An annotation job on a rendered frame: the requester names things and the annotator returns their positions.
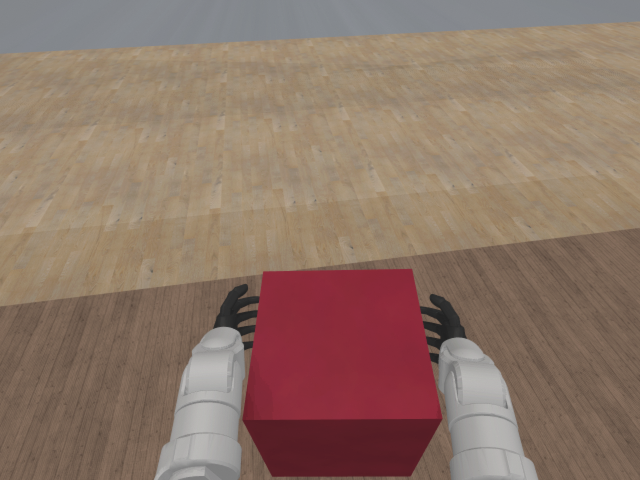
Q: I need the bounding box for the robot left hand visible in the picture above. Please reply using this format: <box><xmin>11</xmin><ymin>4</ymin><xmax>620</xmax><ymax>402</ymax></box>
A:
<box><xmin>213</xmin><ymin>284</ymin><xmax>260</xmax><ymax>350</ymax></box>

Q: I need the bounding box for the robot right forearm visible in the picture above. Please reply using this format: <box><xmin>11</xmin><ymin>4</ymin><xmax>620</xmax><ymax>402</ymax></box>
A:
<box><xmin>438</xmin><ymin>337</ymin><xmax>538</xmax><ymax>480</ymax></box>

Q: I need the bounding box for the robot left forearm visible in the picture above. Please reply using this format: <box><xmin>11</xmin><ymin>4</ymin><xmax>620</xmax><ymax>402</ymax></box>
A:
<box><xmin>154</xmin><ymin>327</ymin><xmax>245</xmax><ymax>480</ymax></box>

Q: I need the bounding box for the robot right hand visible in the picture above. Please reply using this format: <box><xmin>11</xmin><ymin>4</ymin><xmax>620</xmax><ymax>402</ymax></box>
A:
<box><xmin>420</xmin><ymin>294</ymin><xmax>467</xmax><ymax>364</ymax></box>

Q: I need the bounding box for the carton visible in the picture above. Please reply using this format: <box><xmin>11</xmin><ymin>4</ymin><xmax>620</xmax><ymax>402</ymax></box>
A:
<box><xmin>242</xmin><ymin>269</ymin><xmax>443</xmax><ymax>477</ymax></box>

